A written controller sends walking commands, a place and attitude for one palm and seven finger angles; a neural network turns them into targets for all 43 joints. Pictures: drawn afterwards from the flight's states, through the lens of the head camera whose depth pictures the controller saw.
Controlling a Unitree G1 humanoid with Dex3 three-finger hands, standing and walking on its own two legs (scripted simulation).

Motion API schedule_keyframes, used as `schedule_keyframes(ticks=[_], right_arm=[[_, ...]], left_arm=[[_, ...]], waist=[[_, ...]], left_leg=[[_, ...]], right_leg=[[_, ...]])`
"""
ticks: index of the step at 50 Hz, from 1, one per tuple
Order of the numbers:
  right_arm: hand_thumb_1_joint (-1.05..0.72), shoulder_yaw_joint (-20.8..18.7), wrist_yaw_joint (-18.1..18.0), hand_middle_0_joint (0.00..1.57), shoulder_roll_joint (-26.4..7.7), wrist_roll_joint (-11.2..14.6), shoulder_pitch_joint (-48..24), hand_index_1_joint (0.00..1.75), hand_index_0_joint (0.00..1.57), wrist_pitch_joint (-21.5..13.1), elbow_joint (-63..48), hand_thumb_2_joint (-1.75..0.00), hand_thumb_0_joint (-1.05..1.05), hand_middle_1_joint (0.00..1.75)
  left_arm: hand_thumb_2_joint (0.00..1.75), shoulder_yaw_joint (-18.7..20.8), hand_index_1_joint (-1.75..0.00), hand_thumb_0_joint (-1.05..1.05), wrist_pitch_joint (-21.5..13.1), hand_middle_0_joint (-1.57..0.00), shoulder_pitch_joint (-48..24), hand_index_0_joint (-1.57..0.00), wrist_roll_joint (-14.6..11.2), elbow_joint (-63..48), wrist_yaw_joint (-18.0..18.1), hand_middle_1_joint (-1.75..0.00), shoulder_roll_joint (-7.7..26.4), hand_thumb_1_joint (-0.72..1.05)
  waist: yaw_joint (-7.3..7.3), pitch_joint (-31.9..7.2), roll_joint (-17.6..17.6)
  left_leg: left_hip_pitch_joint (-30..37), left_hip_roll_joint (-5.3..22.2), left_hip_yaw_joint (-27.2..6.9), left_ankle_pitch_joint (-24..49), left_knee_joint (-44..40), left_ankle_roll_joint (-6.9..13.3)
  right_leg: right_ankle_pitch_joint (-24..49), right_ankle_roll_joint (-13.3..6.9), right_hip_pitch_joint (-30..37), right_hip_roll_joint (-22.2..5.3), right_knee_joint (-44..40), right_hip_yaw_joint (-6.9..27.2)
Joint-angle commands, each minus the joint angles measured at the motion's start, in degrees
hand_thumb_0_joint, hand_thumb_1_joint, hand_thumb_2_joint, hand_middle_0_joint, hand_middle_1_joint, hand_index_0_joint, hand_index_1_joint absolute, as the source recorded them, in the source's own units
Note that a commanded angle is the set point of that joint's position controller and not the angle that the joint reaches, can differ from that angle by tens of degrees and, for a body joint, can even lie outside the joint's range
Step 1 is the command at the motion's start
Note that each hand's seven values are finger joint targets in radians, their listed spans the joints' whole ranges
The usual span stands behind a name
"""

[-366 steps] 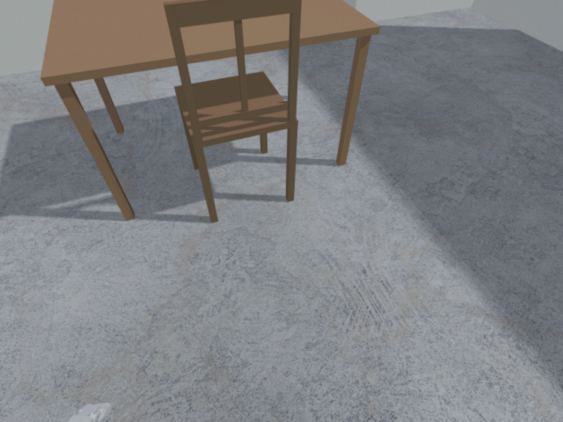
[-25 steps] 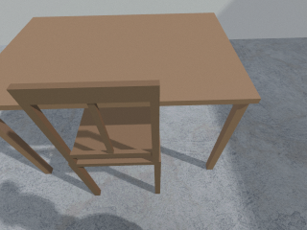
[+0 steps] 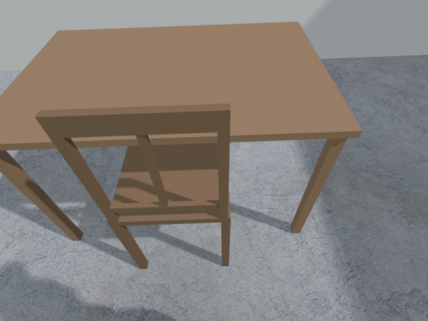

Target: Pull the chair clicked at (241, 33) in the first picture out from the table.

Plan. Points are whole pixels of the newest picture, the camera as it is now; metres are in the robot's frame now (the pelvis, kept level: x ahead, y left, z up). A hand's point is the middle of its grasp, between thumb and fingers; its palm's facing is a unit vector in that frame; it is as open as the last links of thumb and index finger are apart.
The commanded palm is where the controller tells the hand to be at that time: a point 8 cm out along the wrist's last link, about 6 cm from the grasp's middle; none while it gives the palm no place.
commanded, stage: come to a stop and stand still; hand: left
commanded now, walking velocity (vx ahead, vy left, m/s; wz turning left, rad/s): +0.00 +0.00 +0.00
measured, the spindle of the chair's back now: (154, 174) +0.48 +0.19 -0.07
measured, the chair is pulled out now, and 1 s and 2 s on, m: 0.00 0.00 0.00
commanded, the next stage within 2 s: look again from close up in 0.64 s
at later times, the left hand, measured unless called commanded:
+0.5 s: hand out of the picture -0.04 +0.18 -0.18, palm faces +0.05 -0.98 -0.17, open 7.4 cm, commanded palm none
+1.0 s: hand out of the picture -0.03 +0.19 -0.18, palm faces +0.03 -0.99 -0.14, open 7.4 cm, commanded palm none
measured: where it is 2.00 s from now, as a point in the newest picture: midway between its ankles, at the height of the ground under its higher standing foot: outside the picture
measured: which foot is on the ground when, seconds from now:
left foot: down 0.00-1.00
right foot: down 0.00-1.00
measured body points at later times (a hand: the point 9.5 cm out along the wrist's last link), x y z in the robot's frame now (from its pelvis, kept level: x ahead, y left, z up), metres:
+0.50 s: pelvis -0.04 +0.01 +0.00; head -0.04 +0.03 +0.45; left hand -0.04 +0.23 -0.17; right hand -0.04 -0.20 -0.16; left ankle +0.01 +0.11 -0.74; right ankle -0.02 -0.10 -0.74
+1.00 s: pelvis -0.01 +0.04 +0.00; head +0.00 +0.05 +0.45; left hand -0.03 +0.24 -0.17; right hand +0.00 -0.19 -0.15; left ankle +0.01 +0.11 -0.74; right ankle -0.02 -0.10 -0.74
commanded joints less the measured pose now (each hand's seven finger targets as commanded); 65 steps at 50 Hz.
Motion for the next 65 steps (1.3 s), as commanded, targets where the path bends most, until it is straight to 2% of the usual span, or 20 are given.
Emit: schedule_keyframes(ticks=[1, 3, 4, 6, 8, 11, 16, 19, 27, 28, 30, 35, 38, 39, 43, 45, 47, 57, 63, 65], right_arm=[[-0.90, -0.3, 0.5, 0.20, -3.8, -0.6, 4.2, 0.30, 0.20, -2.1, -5.1, -0.90, 0.00, 0.30], [-0.90, -0.3, 0.6, 0.20, -4.2, -0.4, 3.0, 0.30, 0.20, -1.5, -5.2, -0.90, 0.00, 0.30], [-0.90, -0.3, 0.8, 0.20, -4.3, -0.6, 2.3, 0.30, 0.20, -1.1, -5.4, -0.90, 0.00, 0.30], [-0.90, -0.4, 1.1, 0.20, -4.6, -0.7, 2.5, 0.30, 0.20, -0.6, -5.8, -0.90, 0.00, 0.30], [-0.90, -0.6, 1.4, 0.20, -4.8, -1.0, 3.8, 0.30, 0.20, -0.3, -5.8, -0.90, 0.00, 0.30], [-0.90, -0.6, 1.3, 0.20, -4.8, -1.2, 5.0, 0.30, 0.20, -0.2, -5.6, -0.90, 0.00, 0.30], [-0.90, -0.5, 1.1, 0.20, -5.0, -1.3, 5.0, 0.30, 0.20, -0.9, -5.6, -0.90, 0.00, 0.30], [-0.90, -0.3, 1.0, 0.20, -4.8, -1.1, 4.9, 0.30, 0.20, -1.4, -5.1, -0.90, 0.00, 0.30], [-0.90, 0.0, 1.0, 0.20, -4.5, -0.7, 5.6, 0.30, 0.20, -1.8, -3.0, -0.90, 0.00, 0.30], [-0.90, 0.0, 1.0, 0.20, -4.5, -0.6, 5.9, 0.30, 0.20, -1.9, -2.6, -0.90, 0.00, 0.30], [-0.90, 0.1, 0.9, 0.20, -4.6, -0.5, 5.7, 0.30, 0.20, -2.0, -2.3, -0.90, 0.00, 0.30], [-0.90, 0.2, 0.9, 0.20, -4.3, -0.3, 5.1, 0.30, 0.20, -2.2, -1.2, -0.90, 0.00, 0.30], [-0.90, 0.4, 0.8, 0.20, -4.1, -0.3, 5.1, 0.30, 0.20, -2.5, -0.6, -0.90, 0.00, 0.30], [-0.90, 0.4, 0.8, 0.20, -3.9, -0.1, 4.9, 0.30, 0.20, -2.5, -0.4, -0.90, 0.00, 0.30], [-0.90, 0.6, 0.7, 0.20, -4.3, -0.2, 4.2, 0.30, 0.20, -2.6, 0.1, -0.90, 0.00, 0.30], [-0.90, 0.6, 0.6, 0.20, -4.4, -0.1, 3.7, 0.30, 0.20, -2.5, 0.2, -0.90, 0.00, 0.30], [-0.90, 0.6, 0.6, 0.20, -4.5, -0.1, 3.8, 0.30, 0.20, -2.6, 0.2, -0.90, 0.00, 0.30], [-0.90, 0.7, 0.5, 0.20, -5.0, -0.2, 3.1, 0.30, 0.20, -2.7, 0.6, -0.90, 0.00, 0.30], [-0.90, 0.8, 0.5, 0.20, -5.1, -0.1, 3.3, 0.30, 0.20, -2.7, 0.9, -0.90, 0.00, 0.30], [-0.90, 0.8, 0.5, 0.20, -5.1, -0.1, 3.4, 0.30, 0.20, -2.7, 0.8, -0.90, 0.00, 0.30]], left_arm=[[0.90, 0.7, -0.30, 0.00, -2.6, -0.20, 4.8, -0.20, -0.5, -4.8, 0.6, -0.30, 8.2, 0.90], [0.90, 0.3, -0.30, 0.00, -2.0, -0.20, 3.6, -0.20, -0.5, -5.9, 0.1, -0.30, 7.7, 0.90], [0.90, 0.3, -0.30, 0.00, -1.5, -0.20, 3.4, -0.20, -0.3, -6.2, -0.1, -0.30, 7.8, 0.90], [0.90, 0.3, -0.30, 0.00, -1.2, -0.20, 3.5, -0.20, -0.1, -6.8, -0.4, -0.30, 7.8, 0.90], [0.90, 0.6, -0.30, 0.00, -1.0, -0.20, 3.3, -0.20, 0.1, -7.5, -0.5, -0.30, 8.2, 0.90], [0.90, 0.9, -0.30, 0.00, -0.6, -0.20, 3.7, -0.20, 0.2, -8.0, -0.7, -0.30, 8.3, 0.90], [0.90, 0.9, -0.30, 0.00, -0.5, -0.20, 5.8, -0.20, 0.2, -7.9, -1.0, -0.30, 6.9, 0.90], [0.90, 0.6, -0.30, 0.00, -0.7, -0.20, 6.8, -0.20, 0.2, -7.2, -1.2, -0.30, 6.2, 0.90], [0.90, 0.1, -0.30, 0.00, -1.2, -0.20, 7.2, -0.20, 0.0, -5.6, -1.2, -0.30, 5.4, 0.90], [0.90, 0.1, -0.30, 0.00, -1.4, -0.20, 7.4, -0.20, 0.0, -5.4, -1.2, -0.30, 5.4, 0.90], [0.90, 0.0, -0.30, 0.00, -1.3, -0.20, 7.4, -0.20, 0.0, -5.1, -1.2, -0.30, 5.2, 0.90], [0.90, -0.2, -0.30, 0.00, -1.6, -0.20, 8.0, -0.20, 0.0, -3.8, -1.1, -0.30, 4.8, 0.90], [0.90, -0.2, -0.30, 0.00, -1.8, -0.20, 8.2, -0.20, -0.1, -3.3, -1.0, -0.30, 4.6, 0.90], [0.90, -0.2, -0.30, 0.00, -1.8, -0.20, 8.0, -0.20, -0.1, -3.3, -1.0, -0.30, 4.9, 0.90], [0.90, -0.3, -0.30, 0.00, -1.7, -0.20, 8.1, -0.20, -0.1, -2.5, -0.9, -0.30, 4.6, 0.90], [0.90, -0.4, -0.30, 0.00, -1.5, -0.20, 8.0, -0.20, 0.0, -2.4, -0.8, -0.30, 4.6, 0.90], [0.90, -0.3, -0.30, 0.00, -1.5, -0.20, 8.0, -0.20, 0.0, -2.2, -0.8, -0.30, 4.7, 0.90], [0.90, -0.3, -0.30, 0.00, -1.4, -0.20, 7.7, -0.20, -0.1, -2.2, -0.8, -0.30, 4.9, 0.90], [0.90, -0.3, -0.30, 0.00, -1.3, -0.20, 7.9, -0.20, -0.1, -2.1, -0.8, -0.30, 5.1, 0.90], [0.90, -0.3, -0.30, 0.00, -1.3, -0.20, 7.8, -0.20, 0.0, -2.1, -0.8, -0.30, 5.2, 0.90]], waist=[[-1.25, -7.1, -7.3], [-0.96, -2.5, -6.6], [-0.61, 0.9, -6.1], [-0.93, 5.1, -5.7], [-1.44, 6.1, -4.5], [-1.29, 5.2, -4.1], [0.04, 4.0, -0.2], [0.75, 2.6, -0.6], [0.39, 2.2, -2.1], [0.34, 1.0, -2.1], [0.37, 1.4, -1.0], [0.44, 1.3, -2.4], [0.27, -1.2, -3.2], [0.37, -0.2, -3.5], [0.28, -0.5, -2.4], [0.37, 1.3, -2.1], [0.31, 0.1, -2.1], [0.42, 0.5, -2.9], [0.53, 0.1, -2.1], [0.58, 0.9, -3.1]], left_leg=[[0.5, 3.2, -4.2, 2.7, 1.3, 0.4], [0.4, 3.3, -4.9, 0.7, 0.1, 0.5], [-0.4, 3.4, -4.9, -0.9, -0.3, 0.6], [-2.2, 2.8, -5.5, -5.3, -0.1, 0.6], [-3.1, 2.4, -5.9, -7.3, 0.2, 0.8], [-4.4, 2.2, -6.5, -10.4, -0.4, 1.1], [-9.0, 4.1, -9.6, -14.5, -6.3, 1.9], [-9.6, 4.8, -10.4, -14.2, -8.1, 2.2], [-6.9, 4.6, -9.9, -9.9, -8.1, 1.9], [-5.9, 4.7, -9.8, -8.6, -8.0, 1.9], [-5.9, 4.9, -10.0, -8.8, -8.7, 2.0], [-4.3, 4.8, -9.3, -5.5, -8.5, 2.0], [-1.3, 4.6, -8.3, 0.1, -7.0, 2.0], [-1.4, 4.7, -8.1, 0.2, -7.3, 2.1], [0.0, 4.8, -8.0, 2.9, -7.2, 2.1], [-0.6, 4.9, -7.9, 2.1, -7.7, 2.0], [0.3, 4.9, -8.0, 3.7, -7.8, 2.1], [1.6, 4.9, -7.9, 5.8, -8.5, 2.2], [2.5, 5.1, -7.8, 7.0, -9.0, 2.2], [2.1, 5.0, -7.7, 7.3, -9.0, 2.2]], right_leg=[[34.1, -2.8, 3.0, -9.8, -0.5, 8.6], [12.5, -2.7, -3.2, -8.2, -4.0, 8.3], [4.5, -2.7, -6.7, -7.6, -5.6, 8.6], [-10.3, -2.9, -12.2, -7.2, -9.0, 9.5], [-16.3, -3.1, -15.6, -7.0, -9.7, 10.0], [-18.9, -2.9, -16.0, -6.7, -9.4, 9.3], [-13.2, -1.7, -11.3, -4.5, -5.4, 6.4], [-8.6, -1.4, -7.8, -4.3, -4.7, 5.2], [-3.6, -1.1, -7.4, -5.1, -5.7, 5.3], [-2.5, -1.1, -6.7, -5.3, -5.5, 5.3], [-1.2, -1.0, -6.4, -5.0, -5.2, 4.8], [2.4, -0.7, -5.7, -5.4, -5.4, 4.7], [5.7, -0.7, -4.7, -5.9, -5.2, 5.1], [5.5, -0.5, -4.9, -5.9, -5.4, 4.8], [7.2, -0.3, -4.5, -6.0, -5.1, 4.8], [6.7, -0.1, -5.0, -5.9, -5.5, 4.7], [7.9, -0.1, -4.1, -5.9, -5.2, 4.6], [8.7, 0.3, -3.3, -6.3, -5.9, 4.5], [9.1, 0.5, -2.7, -6.4, -6.1, 4.3], [9.5, 0.5, -2.7, -6.3, -6.2, 4.4]])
